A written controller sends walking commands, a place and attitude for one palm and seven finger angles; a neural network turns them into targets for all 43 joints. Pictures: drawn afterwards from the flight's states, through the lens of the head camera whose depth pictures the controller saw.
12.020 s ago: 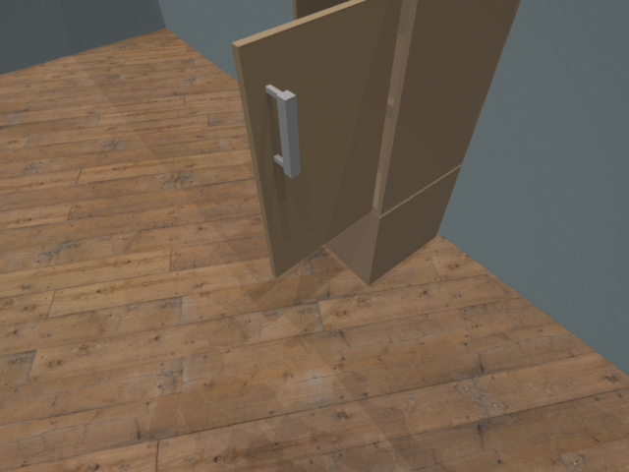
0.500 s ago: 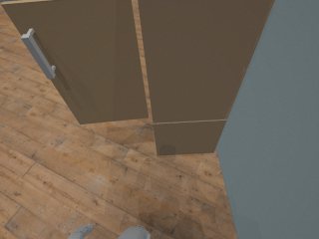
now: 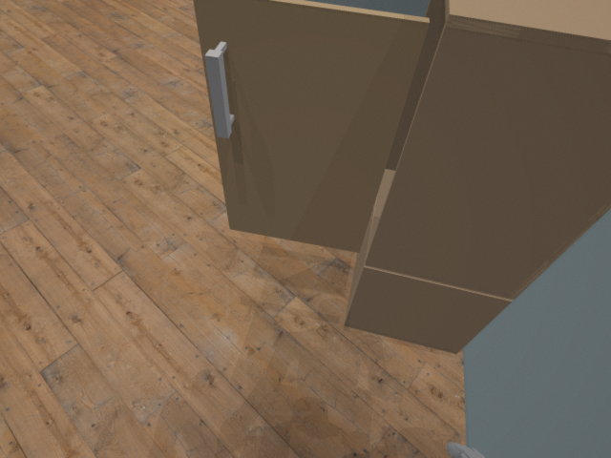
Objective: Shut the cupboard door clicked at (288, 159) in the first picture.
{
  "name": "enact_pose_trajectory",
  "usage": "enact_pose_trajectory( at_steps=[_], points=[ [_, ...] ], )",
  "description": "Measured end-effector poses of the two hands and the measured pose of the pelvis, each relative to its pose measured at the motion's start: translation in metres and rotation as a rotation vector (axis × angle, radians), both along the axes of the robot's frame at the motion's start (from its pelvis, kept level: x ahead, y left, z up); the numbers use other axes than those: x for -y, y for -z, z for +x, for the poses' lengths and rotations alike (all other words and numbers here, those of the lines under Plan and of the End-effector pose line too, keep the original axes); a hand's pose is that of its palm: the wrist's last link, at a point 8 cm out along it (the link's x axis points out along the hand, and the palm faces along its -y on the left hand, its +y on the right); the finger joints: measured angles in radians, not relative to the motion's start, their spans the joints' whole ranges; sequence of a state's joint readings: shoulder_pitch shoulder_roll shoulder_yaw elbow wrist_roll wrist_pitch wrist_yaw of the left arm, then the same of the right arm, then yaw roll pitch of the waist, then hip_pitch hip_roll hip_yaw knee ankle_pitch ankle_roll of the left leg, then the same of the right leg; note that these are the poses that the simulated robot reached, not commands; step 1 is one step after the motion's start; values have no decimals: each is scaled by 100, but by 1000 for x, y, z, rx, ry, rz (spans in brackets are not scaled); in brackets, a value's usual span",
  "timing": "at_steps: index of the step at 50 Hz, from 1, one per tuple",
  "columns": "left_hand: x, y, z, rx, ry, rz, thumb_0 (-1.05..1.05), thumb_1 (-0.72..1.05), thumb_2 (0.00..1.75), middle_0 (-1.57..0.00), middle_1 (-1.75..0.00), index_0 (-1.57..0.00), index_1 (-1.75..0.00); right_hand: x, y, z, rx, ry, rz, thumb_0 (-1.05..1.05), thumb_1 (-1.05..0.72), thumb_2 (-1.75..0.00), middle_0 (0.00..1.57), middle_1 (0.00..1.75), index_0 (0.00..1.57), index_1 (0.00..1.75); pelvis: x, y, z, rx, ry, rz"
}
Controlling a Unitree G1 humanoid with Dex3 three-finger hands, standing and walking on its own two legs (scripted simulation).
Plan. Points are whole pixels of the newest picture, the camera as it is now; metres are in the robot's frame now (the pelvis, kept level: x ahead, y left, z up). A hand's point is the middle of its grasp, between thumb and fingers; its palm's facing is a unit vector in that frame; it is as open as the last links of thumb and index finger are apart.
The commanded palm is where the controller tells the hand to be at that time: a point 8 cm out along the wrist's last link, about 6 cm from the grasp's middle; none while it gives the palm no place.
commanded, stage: take the last steps up to it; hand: left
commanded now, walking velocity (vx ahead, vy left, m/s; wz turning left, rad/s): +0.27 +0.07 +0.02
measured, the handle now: (223, 91) +0.66 +0.24 +0.10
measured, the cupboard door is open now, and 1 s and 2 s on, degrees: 93 93 93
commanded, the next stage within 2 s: come to a stop and stand still in 0.38 s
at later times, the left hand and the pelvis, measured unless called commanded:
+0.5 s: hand (225, 373) +0.25 +0.16 -0.15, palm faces +0.02 -0.98 -0.19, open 7.3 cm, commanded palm none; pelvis +0.15 -0.01 +0.00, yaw +2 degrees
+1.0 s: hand (188, 388) +0.23 +0.21 -0.17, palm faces +0.06 -0.96 -0.26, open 7.3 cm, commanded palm none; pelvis +0.19 +0.01 -0.01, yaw -1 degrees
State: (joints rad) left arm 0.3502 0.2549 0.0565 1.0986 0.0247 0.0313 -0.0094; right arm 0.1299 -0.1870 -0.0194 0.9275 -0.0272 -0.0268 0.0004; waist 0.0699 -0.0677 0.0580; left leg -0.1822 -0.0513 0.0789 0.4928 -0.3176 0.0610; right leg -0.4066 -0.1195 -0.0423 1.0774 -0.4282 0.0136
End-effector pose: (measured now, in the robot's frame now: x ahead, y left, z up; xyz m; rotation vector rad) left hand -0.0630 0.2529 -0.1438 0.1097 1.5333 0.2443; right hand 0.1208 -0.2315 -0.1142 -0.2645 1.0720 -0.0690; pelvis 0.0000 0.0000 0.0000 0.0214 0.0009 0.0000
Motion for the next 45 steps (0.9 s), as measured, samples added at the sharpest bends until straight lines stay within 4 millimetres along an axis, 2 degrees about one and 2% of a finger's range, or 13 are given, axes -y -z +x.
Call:
enact_pose_trajectory(
  at_steps=[3, 8, 13, 17, 19, 22, 25, 31, 36, 40, 45],
  points=[
    [-5, -4, 45, 82, 22, -3, 1, 92, 90, -20, -30, -20, -30, -13, 6, -24, -86, 30, 20, 0, -91, -90, 20, 30, 20, 30, -7, -6, 14, 1, -8, -4],
    [-1, -9, 132, 225, 79, -14, 1, 92, 90, -20, -30, -20, -30, -8, 12, -69, -250, 112, 5, 0, -94, -90, 20, 30, 20, 30, -12, -8, 41, 5, -19, -3],
    [16, -13, 223, 334, 162, -26, 1, 91, 90, -20, -30, -20, -30, -8, 20, -110, -424, 190, 23, 0, -93, -90, 20, 30, 20, 30, -7, -3, 73, 12, -12, 8],
    [33, -11, 290, 416, 219, -21, 1, 91, 90, -20, -30, -20, -30, -8, 30, -126, -542, 246, 52, 1, -92, -90, 20, 30, 20, 30, 3, 10, 105, 15, -7, 13],
    [39, -12, 309, 457, 219, -15, 0, 91, 90, -20, -30, -20, -30, -7, 33, -122, -582, 261, 65, 1, -91, -90, 20, 30, 20, 30, 8, 13, 116, 24, -18, 0],
    [44, -17, 315, 451, 183, -8, 0, 91, 90, -20, -30, -20, -30, -5, 32, -93, -579, 254, 76, 1, -91, -90, 20, 30, 20, 30, 10, 6, 132, 23, -39, -14],
    [46, -20, 306, 393, 149, -13, 0, 91, 90, -20, -30, -20, -30, -4, 27, -45, -507, 232, 86, 1, -91, -90, 20, 30, 20, 30, 11, -4, 150, 8, -43, -12],
    [16, -24, 294, 298, 86, 38, -2, 96, 90, -21, -30, -21, -30, -15, 24, 63, -323, 165, 91, 1, -91, -90, 20, 30, 20, 30, 1, -11, 182, -5, -29, 1],
    [-9, -4, 281, 191, 58, 30, -1, 94, 90, -21, -30, -21, -30, -16, 28, 132, -203, 145, 31, 2, -94, -90, 20, 30, 20, 30, -22, 2, 206, 10, -14, -29],
    [-21, 8, 276, 133, 43, 34, 0, 93, 90, -20, -30, -20, -30, -22, 25, 167, -135, 111, -3, 2, -93, -90, 20, 30, 20, 30, -28, 8, 210, 5, -11, -17],
    [-22, 3, 278, 129, 42, 37, 0, 92, 90, -20, -30, -20, -30, -22, 20, 185, -87, 88, -6, 1, -92, -90, 20, 30, 20, 30, -24, 5, 203, -1, -1, -26]
  ],
)
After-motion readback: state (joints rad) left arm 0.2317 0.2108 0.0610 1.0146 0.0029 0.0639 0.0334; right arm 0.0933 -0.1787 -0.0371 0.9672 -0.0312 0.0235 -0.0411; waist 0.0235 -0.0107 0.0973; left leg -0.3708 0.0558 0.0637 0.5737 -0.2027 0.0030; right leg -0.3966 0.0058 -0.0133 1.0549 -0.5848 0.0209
